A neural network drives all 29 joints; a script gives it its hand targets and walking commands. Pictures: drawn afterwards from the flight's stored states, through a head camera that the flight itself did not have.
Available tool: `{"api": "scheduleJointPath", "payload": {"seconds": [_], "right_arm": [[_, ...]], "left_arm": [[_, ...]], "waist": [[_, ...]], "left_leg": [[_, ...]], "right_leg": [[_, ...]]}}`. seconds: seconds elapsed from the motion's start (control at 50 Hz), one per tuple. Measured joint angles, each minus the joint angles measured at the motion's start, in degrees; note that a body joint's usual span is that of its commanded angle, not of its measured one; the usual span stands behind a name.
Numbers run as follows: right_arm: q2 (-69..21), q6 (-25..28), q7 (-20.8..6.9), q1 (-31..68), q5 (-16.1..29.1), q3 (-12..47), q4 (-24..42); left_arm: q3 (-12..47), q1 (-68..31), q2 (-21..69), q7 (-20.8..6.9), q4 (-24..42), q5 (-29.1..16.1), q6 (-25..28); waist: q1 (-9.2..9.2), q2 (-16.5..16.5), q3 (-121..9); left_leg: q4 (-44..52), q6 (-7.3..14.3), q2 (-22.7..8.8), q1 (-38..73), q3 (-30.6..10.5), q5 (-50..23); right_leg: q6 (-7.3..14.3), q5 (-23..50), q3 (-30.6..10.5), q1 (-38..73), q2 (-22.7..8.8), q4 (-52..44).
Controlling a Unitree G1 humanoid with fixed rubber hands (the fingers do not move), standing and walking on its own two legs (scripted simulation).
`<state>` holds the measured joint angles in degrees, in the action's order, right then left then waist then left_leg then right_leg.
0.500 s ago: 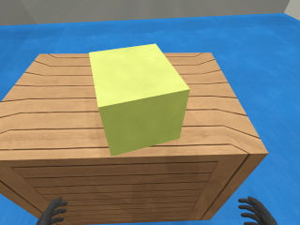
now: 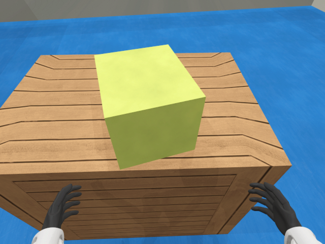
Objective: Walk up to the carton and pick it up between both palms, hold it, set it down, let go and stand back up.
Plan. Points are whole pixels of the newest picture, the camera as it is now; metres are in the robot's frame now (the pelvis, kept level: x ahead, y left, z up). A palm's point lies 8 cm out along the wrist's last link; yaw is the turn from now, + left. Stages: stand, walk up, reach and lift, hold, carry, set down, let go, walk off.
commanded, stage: reach and lift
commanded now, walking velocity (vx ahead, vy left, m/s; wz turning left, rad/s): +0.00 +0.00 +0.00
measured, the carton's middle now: (145, 103) +0.50 +0.06 +0.08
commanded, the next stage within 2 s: none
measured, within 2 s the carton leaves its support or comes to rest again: neither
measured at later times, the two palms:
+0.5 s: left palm (54, 202) +0.21 +0.23 +0.07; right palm (278, 201) +0.21 -0.23 +0.06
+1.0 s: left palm (56, 167) +0.26 +0.23 +0.11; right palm (268, 151) +0.30 -0.22 +0.11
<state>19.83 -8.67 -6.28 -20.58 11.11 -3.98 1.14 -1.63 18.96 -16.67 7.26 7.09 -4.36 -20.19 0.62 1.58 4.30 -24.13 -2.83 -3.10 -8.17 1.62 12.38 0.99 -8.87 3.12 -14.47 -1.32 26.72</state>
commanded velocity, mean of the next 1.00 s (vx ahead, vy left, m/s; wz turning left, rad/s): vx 0.00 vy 0.00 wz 0.00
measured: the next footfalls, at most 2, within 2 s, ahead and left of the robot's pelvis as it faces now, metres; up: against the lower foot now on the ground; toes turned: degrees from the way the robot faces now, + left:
none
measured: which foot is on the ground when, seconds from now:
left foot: down 0.00-1.00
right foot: down 0.00-1.00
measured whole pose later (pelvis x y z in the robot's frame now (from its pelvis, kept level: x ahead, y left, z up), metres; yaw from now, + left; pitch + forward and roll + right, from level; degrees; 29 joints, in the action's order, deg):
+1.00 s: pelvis +0.01 +0.01 +0.00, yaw -2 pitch -2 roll +1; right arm 24.3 -18.5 -3.8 2.8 23.3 -4.0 4.7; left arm -5.4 3.2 -13.7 12.0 24.4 -6.1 -40.4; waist 1.7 1.5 4.3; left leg -22.8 -2.7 -3.2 -7.6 3.4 12.7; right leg 1.0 -8.4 1.3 -14.5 -0.9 25.1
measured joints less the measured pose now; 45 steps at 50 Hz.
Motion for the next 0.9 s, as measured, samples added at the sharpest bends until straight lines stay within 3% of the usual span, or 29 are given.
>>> {"api": "scheduleJointPath", "payload": {"seconds": [0.3,0.48,0.62,0.9], "right_arm": [[0.05,-0.04,-0.51,-0.07,6.31,0.01,6.46],[1.4,-0.06,-0.74,0.79,8.36,0.0,7.94],[1.81,-1.29,-0.62,5.76,8.8,0.01,7.92],[3.39,-8.51,2.29,19.81,10.66,-0.01,5.55]], "left_arm": [[0.0,3.16,1.95,3.13,13.19,-0.2,-0.12],[0.0,2.84,2.92,4.23,17.28,-1.18,-1.02],[0.0,-1.17,2.93,4.73,17.26,-1.78,-5.52],[-2.3,-13.33,2.92,4.74,17.26,-1.77,-17.79]], "waist": [[0.28,0.14,0.0],[0.4,0.2,0.0],[0.47,0.19,-0.01],[1.09,0.12,-0.01]], "left_leg": [[0.01,0.07,0.0,0.27,1.39,0.93],[0.02,0.11,-0.01,0.27,1.42,0.91],[0.02,0.15,-0.01,0.27,1.39,0.76],[1.17,0.15,-0.03,0.61,1.71,0.24]], "right_leg": [[0.0,-0.13,-1.38,0.0,0.17,-0.63],[0.0,-0.1,-1.43,0.0,0.21,-0.66],[0.0,0.06,-1.44,-0.01,0.22,-0.66],[0.0,0.42,-1.75,-0.01,0.34,-1.35]]}}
